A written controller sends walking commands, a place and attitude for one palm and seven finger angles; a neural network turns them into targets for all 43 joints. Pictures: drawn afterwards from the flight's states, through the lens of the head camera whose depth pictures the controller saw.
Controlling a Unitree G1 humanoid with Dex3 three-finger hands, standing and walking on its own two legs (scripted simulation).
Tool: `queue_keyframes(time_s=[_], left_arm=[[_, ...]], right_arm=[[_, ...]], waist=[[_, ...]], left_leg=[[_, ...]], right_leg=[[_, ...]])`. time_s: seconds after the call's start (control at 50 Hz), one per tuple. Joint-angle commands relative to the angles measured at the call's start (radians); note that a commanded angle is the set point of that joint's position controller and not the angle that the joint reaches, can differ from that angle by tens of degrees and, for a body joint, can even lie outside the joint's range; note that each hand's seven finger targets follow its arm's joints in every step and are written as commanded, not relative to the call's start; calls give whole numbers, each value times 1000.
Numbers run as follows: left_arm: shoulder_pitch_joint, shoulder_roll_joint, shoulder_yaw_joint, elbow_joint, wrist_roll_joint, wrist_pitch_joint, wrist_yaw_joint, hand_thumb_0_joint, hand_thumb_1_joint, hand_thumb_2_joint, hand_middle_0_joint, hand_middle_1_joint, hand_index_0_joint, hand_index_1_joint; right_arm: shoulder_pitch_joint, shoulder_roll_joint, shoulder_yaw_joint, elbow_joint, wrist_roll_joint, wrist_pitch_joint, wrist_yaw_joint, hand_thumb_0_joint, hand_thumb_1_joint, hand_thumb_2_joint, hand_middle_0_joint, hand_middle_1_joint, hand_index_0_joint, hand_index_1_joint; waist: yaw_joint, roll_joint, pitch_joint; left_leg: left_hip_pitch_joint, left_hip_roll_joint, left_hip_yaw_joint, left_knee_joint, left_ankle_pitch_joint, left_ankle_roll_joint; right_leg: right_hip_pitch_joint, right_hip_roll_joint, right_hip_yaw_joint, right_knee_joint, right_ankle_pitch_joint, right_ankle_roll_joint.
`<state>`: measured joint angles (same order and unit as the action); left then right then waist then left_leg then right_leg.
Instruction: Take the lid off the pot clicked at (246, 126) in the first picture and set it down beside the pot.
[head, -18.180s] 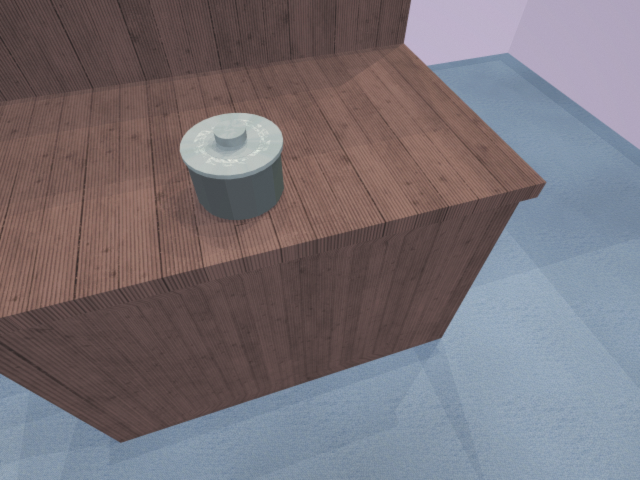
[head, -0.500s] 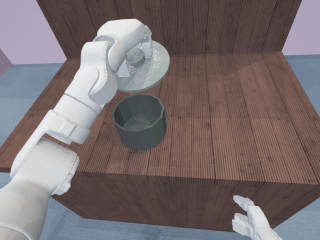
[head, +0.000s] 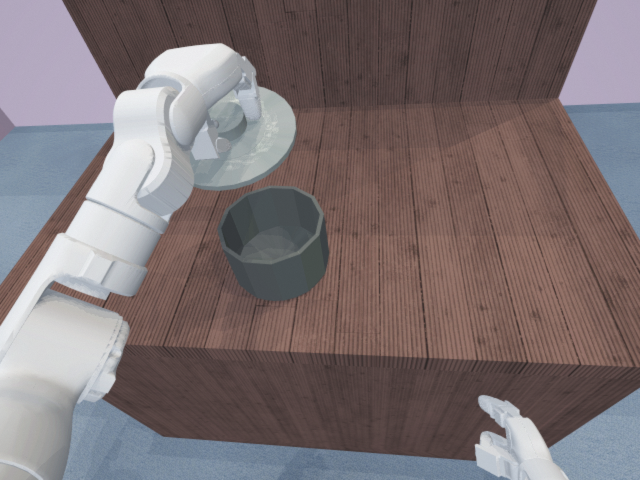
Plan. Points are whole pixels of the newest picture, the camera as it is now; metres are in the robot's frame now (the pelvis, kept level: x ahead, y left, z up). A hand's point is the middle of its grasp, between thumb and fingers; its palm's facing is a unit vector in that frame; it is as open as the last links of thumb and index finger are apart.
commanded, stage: move the lid sideways beside the pot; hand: left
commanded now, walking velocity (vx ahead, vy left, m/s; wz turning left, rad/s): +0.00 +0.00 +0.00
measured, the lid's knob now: (224, 121) +0.47 +0.13 +0.22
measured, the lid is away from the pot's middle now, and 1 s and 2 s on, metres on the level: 0.04 0.16 0.23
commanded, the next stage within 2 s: lower the lid onto the table in 1.70 s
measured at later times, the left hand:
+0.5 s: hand (160, 126) +0.44 +0.19 +0.24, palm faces -0.15 -0.03 -0.99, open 7.8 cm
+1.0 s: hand (100, 133) +0.43 +0.26 +0.25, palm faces -0.16 -0.03 -0.99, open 7.8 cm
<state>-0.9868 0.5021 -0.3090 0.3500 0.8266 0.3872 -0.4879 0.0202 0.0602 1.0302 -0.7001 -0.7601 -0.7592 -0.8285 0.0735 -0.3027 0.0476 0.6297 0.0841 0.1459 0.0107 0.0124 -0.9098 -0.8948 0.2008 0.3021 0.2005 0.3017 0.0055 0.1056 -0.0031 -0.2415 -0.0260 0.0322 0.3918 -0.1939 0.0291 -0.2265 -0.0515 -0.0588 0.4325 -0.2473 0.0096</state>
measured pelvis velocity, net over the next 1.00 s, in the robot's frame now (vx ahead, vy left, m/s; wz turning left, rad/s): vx -0.01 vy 0.02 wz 0.02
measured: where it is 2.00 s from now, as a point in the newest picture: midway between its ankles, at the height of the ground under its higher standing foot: outside the picture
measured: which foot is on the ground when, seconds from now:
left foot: down 0.00-1.00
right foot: down 0.00-1.00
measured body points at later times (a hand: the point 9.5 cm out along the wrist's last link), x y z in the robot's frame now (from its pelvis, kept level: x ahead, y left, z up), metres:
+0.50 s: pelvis +0.00 +0.01 +0.00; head +0.03 -0.02 +0.45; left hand +0.44 +0.19 +0.30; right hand +0.18 -0.22 -0.12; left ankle +0.00 +0.10 -0.74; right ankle -0.02 -0.12 -0.74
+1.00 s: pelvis -0.01 +0.02 +0.00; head +0.03 -0.01 +0.45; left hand +0.43 +0.26 +0.30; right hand +0.17 -0.23 -0.12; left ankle +0.00 +0.10 -0.74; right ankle -0.02 -0.12 -0.74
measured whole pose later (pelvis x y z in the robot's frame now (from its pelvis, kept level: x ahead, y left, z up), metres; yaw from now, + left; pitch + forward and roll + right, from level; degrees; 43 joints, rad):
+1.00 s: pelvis -0.01 +0.02 +0.00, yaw +1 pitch +3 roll +0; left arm -0.99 0.71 -0.17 0.46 0.86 0.25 -0.59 0.03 0.06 1.03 -0.70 -0.76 -0.76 -0.83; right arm 0.12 -0.31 0.03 0.62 0.09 0.15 0.00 0.01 -0.91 -0.89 0.20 0.30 0.20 0.30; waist 0.00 0.08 0.03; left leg -0.27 -0.04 0.01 0.40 -0.18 0.05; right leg -0.22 -0.06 -0.08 0.38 -0.21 0.03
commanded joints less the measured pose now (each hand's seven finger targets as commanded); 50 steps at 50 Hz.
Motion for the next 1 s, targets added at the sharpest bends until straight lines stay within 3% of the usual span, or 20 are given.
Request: queue_keyframes(time_s=[0.0,0.02,0.12,0.14,0.18,0.22,0.26,0.3,0.32,0.38,0.42,0.48,0.52,0.6,0.68,0.72,0.8,0.86,0.92,0.98], left_arm=[[-601,263,193,-217,35,-12,54,0,468,1210,-875,-873,-926,-924],[-628,303,220,-230,50,-16,49,0,468,1210,-875,-873,-926,-924],[-660,283,189,-236,49,-32,30,0,468,1210,-875,-873,-926,-924],[-633,317,217,-151,59,-26,27,0,468,1210,-875,-873,-926,-924],[-670,288,180,-113,59,-28,18,0,468,1210,-875,-873,-926,-924],[-718,346,216,-205,58,-53,23,0,468,1210,-875,-873,-926,-924],[-722,289,168,-144,67,-51,16,0,468,1210,-875,-873,-926,-924],[-682,297,180,-149,47,-58,17,0,468,1210,-875,-873,-926,-924],[-706,371,244,-164,64,-64,18,0,468,1210,-875,-873,-926,-924],[-687,333,209,-66,73,-62,3,0,468,1210,-875,-873,-926,-924],[-695,365,234,-169,69,-82,8,0,468,1210,-875,-873,-926,-924],[-668,372,246,-108,78,-79,1,0,468,1210,-875,-873,-926,-924],[-648,414,277,-156,75,-95,3,0,468,1210,-875,-873,-926,-924],[-563,439,300,-111,57,-98,-3,0,468,1210,-875,-873,-926,-924],[-627,442,281,-67,76,-101,-14,0,468,1210,-875,-873,-926,-924],[-664,511,325,-148,78,-120,-7,0,468,1210,-875,-873,-926,-924],[-600,522,333,-127,60,-132,-15,0,468,1210,-875,-873,-926,-924],[-616,483,300,-72,68,-136,-32,0,468,1210,-875,-873,-926,-924],[-628,548,352,-192,64,-159,-25,0,468,1210,-875,-873,-926,-924],[-599,491,302,-40,63,-148,-40,0,468,1210,-875,-873,-926,-924]], right_arm=[[-139,-93,-34,-151,9,-55,4,0,-900,-900,200,300,200,300],[-134,-84,-27,-150,7,-57,1,0,-900,-900,200,300,200,300],[-128,-82,-29,-146,7,-69,-1,0,-900,-900,200,300,200,300],[-122,-93,-31,-135,5,-64,-5,0,-900,-900,200,300,200,300],[-118,-94,-27,-126,10,-59,-12,0,-900,-900,200,300,200,300],[-108,-93,-30,-138,5,-73,-12,0,-900,-900,200,300,200,300],[-111,-89,-28,-130,6,-73,-14,0,-900,-900,200,300,200,300],[-98,-106,-41,-128,6,-75,-9,0,-900,-900,200,300,200,300],[-85,-99,-36,-128,-1,-79,-11,0,-900,-900,200,300,200,300],[-84,-102,-34,-121,4,-67,-12,0,-900,-900,200,300,200,300],[-80,-103,-38,-138,1,-71,-5,0,-900,-900,200,300,200,300],[-73,-106,-41,-135,2,-65,-6,0,-900,-900,200,300,200,300],[-66,-110,-42,-145,1,-66,-1,0,-900,-900,200,300,200,300],[-56,-131,-54,-145,7,-56,1,0,-900,-900,200,300,200,300],[-60,-120,-46,-143,12,-47,-11,0,-900,-900,200,300,200,300],[-45,-123,-50,-150,7,-52,-10,0,-900,-900,200,300,200,300],[-41,-137,-58,-151,8,-54,-8,0,-900,-900,200,300,200,300],[-47,-127,-52,-144,13,-41,-11,0,-900,-900,200,300,200,300],[-41,-129,-57,-155,7,-45,-6,0,-900,-900,200,300,200,300],[-42,-131,-53,-133,17,-25,-11,0,-900,-900,200,300,200,300]], waist=[[0,-123,-470],[12,-128,-485],[2,-93,-490],[2,-121,-441],[-9,-129,-396],[0,-91,-507],[-16,-76,-449],[-20,-65,-464],[0,-82,-513],[-10,-118,-423],[3,-81,-516],[-2,-86,-456],[6,-74,-509],[-1,-91,-449],[-7,-101,-408],[2,-63,-501],[-11,-31,-480],[-12,-62,-426],[1,-9,-518],[-20,-55,-389]], left_leg=[[246,-8,-54,35,374,39],[242,-8,-53,20,383,36],[275,-12,-66,15,356,35],[241,-9,-64,15,319,37],[220,-10,-63,-2,267,34],[268,-17,-68,0,307,37],[268,-12,-75,6,310,32],[293,-9,-84,21,339,32],[287,-11,-81,5,349,31],[242,-9,-78,0,306,33],[284,-10,-85,2,389,29],[268,-7,-83,11,380,31],[284,-6,-85,8,432,29],[275,0,-81,24,429,33],[234,-6,-70,2,315,38],[273,-10,-77,4,369,36],[297,-6,-86,34,431,35],[257,-8,-77,13,347,37],[316,-9,-88,26,456,36],[254,-5,-78,14,327,36]], right_leg=[[114,21,15,-17,448,-58],[133,25,19,-16,440,-55],[102,33,11,-27,374,-57],[87,32,8,-34,360,-60],[63,30,2,-42,326,-57],[114,33,13,-36,347,-57],[66,34,2,-37,335,-62],[52,33,1,-35,335,-65],[100,39,6,-35,345,-62],[67,35,-4,-45,333,-62],[108,38,4,-33,361,-62],[81,37,-2,-41,362,-65],[110,40,5,-36,374,-62],[78,34,0,-45,373,-62],[69,40,-5,-59,318,-61],[109,43,5,-51,343,-62],[84,37,5,-54,373,-63],[65,42,-7,-64,329,-61],[91,48,3,-56,355,-62],[33,46,-14,-75,296,-61]])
